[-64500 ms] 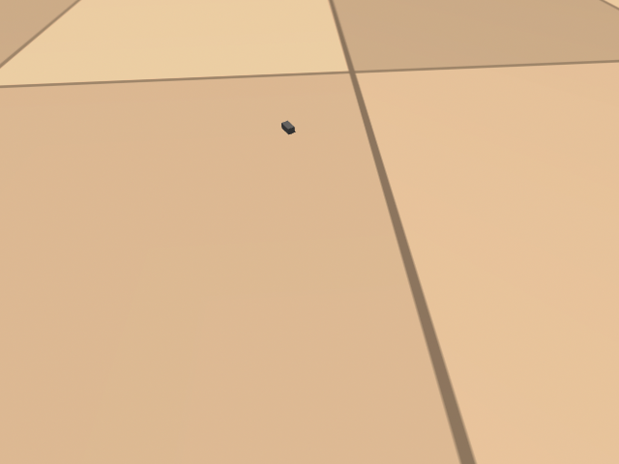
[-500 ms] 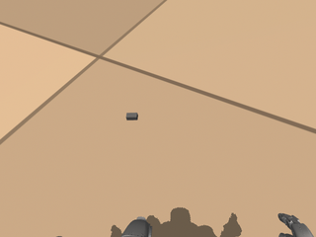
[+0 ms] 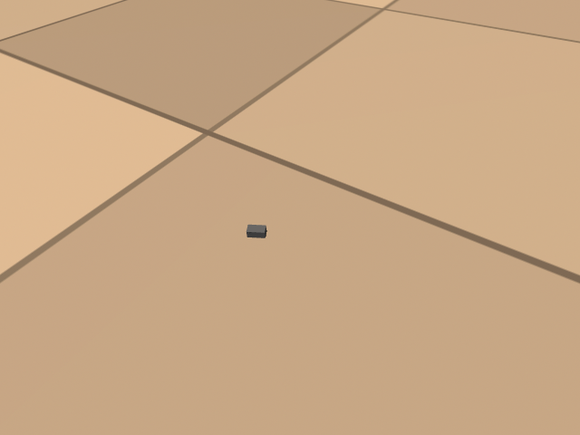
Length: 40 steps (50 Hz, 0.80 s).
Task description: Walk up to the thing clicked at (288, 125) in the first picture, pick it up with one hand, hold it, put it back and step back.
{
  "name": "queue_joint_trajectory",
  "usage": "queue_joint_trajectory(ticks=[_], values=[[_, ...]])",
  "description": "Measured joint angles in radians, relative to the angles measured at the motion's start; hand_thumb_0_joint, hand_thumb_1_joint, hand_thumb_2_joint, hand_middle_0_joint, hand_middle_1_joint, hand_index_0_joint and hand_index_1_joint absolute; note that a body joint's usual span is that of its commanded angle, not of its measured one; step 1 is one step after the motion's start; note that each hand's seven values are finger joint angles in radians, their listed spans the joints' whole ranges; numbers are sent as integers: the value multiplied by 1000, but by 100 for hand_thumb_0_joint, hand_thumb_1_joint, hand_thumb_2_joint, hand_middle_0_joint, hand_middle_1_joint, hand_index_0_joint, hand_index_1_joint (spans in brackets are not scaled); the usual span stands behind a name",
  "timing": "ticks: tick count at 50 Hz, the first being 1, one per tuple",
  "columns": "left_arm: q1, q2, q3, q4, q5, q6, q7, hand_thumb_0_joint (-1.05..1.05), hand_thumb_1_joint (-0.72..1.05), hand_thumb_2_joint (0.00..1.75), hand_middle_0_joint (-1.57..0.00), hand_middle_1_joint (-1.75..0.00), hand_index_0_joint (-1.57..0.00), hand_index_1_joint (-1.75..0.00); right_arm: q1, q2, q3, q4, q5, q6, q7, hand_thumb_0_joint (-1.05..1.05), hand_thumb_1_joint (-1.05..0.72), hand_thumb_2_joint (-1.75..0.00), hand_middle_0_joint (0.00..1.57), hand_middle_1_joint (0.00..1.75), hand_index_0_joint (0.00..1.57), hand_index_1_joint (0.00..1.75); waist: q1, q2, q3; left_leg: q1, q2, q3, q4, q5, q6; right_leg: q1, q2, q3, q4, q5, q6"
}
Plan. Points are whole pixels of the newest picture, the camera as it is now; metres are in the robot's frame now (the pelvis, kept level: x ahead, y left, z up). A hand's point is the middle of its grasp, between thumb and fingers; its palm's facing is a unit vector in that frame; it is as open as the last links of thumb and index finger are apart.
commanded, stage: step back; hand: left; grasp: from above
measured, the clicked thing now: (256, 231) +1.11 +0.22 -0.74
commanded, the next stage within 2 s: stand in 0.66 s
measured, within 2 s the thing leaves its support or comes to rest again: neither
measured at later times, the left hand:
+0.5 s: hand out of the picture +0.12 +0.30 -0.15, palm faces +0.02 -0.93 -0.36, open 7.4 cm
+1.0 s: hand out of the picture +0.14 +0.27 -0.13, palm faces -0.03 -0.94 -0.34, open 7.4 cm
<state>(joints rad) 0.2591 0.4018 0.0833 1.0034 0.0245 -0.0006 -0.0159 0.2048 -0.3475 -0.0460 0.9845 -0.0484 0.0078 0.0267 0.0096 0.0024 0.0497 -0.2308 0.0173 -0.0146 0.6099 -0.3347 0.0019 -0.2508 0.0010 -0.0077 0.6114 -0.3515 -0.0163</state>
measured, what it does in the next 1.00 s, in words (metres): steps on the spot: left foot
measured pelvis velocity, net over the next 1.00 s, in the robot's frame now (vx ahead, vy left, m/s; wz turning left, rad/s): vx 0.04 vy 0.02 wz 0.00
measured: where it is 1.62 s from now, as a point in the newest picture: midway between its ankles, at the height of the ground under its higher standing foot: outside the picture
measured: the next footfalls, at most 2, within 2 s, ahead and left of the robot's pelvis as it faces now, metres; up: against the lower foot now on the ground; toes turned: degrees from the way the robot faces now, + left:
left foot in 0.26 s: +0.10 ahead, +0.15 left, +0.00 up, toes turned +2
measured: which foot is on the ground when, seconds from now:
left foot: down 0.00-0.02, up 0.04-0.24, down 0.26-1.00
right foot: down 0.00-1.00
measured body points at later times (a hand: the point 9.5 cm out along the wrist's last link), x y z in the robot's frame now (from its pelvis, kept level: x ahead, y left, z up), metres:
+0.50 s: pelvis +0.04 +0.03 +0.01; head +0.06 +0.04 +0.45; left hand +0.12 +0.34 -0.12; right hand +0.15 -0.26 -0.12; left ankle +0.06 +0.15 -0.73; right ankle +0.02 -0.11 -0.73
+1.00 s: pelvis +0.04 +0.02 +0.02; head +0.05 +0.02 +0.47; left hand +0.14 +0.32 -0.11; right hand +0.12 -0.28 -0.11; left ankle +0.06 +0.15 -0.73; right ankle +0.02 -0.11 -0.73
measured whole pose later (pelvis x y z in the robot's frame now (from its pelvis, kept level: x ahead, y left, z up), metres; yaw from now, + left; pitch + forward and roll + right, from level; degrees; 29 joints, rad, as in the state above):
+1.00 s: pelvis +0.04 +0.02 +0.02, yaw +0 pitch -3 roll +0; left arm 0.07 0.34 0.01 1.13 0.01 -0.02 -0.01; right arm 0.07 -0.35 -0.02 1.15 -0.01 -0.01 0.01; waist -0.01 0.00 0.06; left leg -0.13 0.03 0.02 0.34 -0.16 -0.02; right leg -0.06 -0.01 0.01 0.32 -0.21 0.02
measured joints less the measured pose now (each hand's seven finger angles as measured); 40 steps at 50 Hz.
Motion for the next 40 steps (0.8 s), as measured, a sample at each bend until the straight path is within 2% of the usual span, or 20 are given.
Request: queue_joint_trajectory(ticks=[1, 2, 4, 7, 11, 12, 14, 17, 18, 19, 20, 22, 24, 33, 40], values=[[-1, -12, -1, 6, 6, -7, 2, 0, 90, 90, -21, -30, -20, -30, -4, -7, -2, -3, 4, 4, -2, 1, -90, -90, 21, 30, 20, 30, -1, 24, 6, -7, 16, -15, 27, -19, 2, 16, 18, -13, -27, 53, -2], [3, -21, -3, 7, 11, -14, 4, 0, 90, 90, -21, -30, -20, -30, -4, -11, -4, -3, 8, 8, -5, 1, -90, -90, 21, 30, 20, 30, 0, 37, 2, -23, 15, -35, 64, -70, 9, 20, 27, -21, -34, 63, -5], [7, -33, -7, 3, 16, -26, 3, 0, 90, 90, -21, -30, -20, -30, -8, -15, -7, 1, 11, 12, -9, 1, -90, -90, 20, 30, 20, 30, 14, 33, -2, -71, -17, -59, 167, -141, 14, 18, 21, -19, -36, 56, -17], [5, -54, -14, -4, 15, -39, 5, 0, 90, 90, -21, -30, -21, -30, -8, -35, -14, 2, 17, 1, -8, 1, -91, -90, 20, 30, 20, 30, 27, 37, 9, -122, -31, -63, 235, -131, 15, 37, 6, -21, -66, 65, -14], [-6, -54, -22, -5, 14, -38, 1, 0, 90, 90, -21, -30, -21, -30, -6, -50, -22, 9, 16, -13, -3, 1, -91, -90, 20, 30, 20, 30, 28, 28, 11, -109, -1, -24, 104, -90, 6, 42, -20, -25, -67, 55, 9], [-10, -50, -25, -6, 11, -33, 1, 0, 90, 90, -21, -30, -21, -30, -6, -51, -23, 11, 16, -17, -3, 1, -91, -90, 20, 30, 20, 30, 25, 24, 12, -88, 3, -15, 40, -52, 4, 38, -26, -27, -52, 43, 16], [-23, -40, -30, -8, 5, -23, 3, 0, 90, 90, -21, -30, -21, -30, -17, -47, -27, 21, 12, -23, -9, 1, -91, -90, 20, 30, 20, 30, 21, 6, 23, -57, -7, 0, -35, 93, -5, 26, -46, -18, -4, 12, 33], [-42, -28, -35, 3, -12, -6, 7, 0, 90, 90, -21, -30, -21, -30, -37, -22, -14, 31, 12, -28, -14, 1, -91, -90, 20, 30, 20, 30, 18, -19, 21, -55, -12, 23, -18, 71, -1, 14, -42, 14, 31, -52, 12], [-49, -22, -35, 8, -13, -4, 8, 0, 90, 90, -21, -30, -21, -30, -44, -13, -8, 33, 13, -27, -13, 1, -91, -90, 20, 30, 20, 30, 16, -23, 20, -53, -8, 26, -15, 61, 0, 20, -35, 15, 22, -57, 5], [-56, -17, -36, 13, -14, -5, 10, 0, 90, 90, -21, -30, -21, -30, -52, -4, -2, 35, 13, -27, -12, 1, -91, -90, 20, 30, 20, 30, 14, -26, 20, -49, -3, 28, -13, 54, -1, 30, -30, 17, 1, -22, 3], [-64, -14, -36, 19, -14, -8, 12, 0, 90, 90, -21, -30, -20, -30, -60, 3, 3, 38, 15, -27, -13, 1, -91, -90, 20, 30, 20, 30, 11, -26, 21, -45, 2, 28, -12, 49, -3, 42, -26, 16, -22, 17, 12], [-81, -14, -38, 28, -16, -15, 13, 0, 90, 90, -21, -30, -20, -30, -77, 14, 11, 44, 22, -25, -15, 1, -91, -90, 20, 30, 20, 30, 7, -18, 20, -36, 14, 26, -16, 45, -7, 64, -16, 14, -55, 26, 33], [-97, -14, -41, 33, -17, -19, 13, 0, 90, 90, -21, -30, -20, -30, -94, 24, 17, 48, 28, -27, -18, 1, -91, -90, 20, 30, 20, 30, 5, -18, 20, -22, 15, 30, -35, 50, -9, 76, -16, 17, -73, 26, 39], [-175, -32, -54, 47, -15, -18, 18, 0, 90, 90, -21, -30, -20, -30, -164, 27, 16, 73, 35, -24, -23, 0, -91, -90, 20, 30, 20, 30, 0, 0, 16, 22, 12, 47, -103, 77, -10, 104, -20, 32, -120, 47, 39], [-198, -51, -74, 87, -20, -21, 12, 0, 90, 90, -21, -30, -20, -30, -167, 11, 23, 116, 38, -27, -14, 0, -91, -90, 20, 30, 20, 30, -14, 7, 13, 72, 9, 41, -205, 131, -14, 155, -21, 24, -220, 97, 39]])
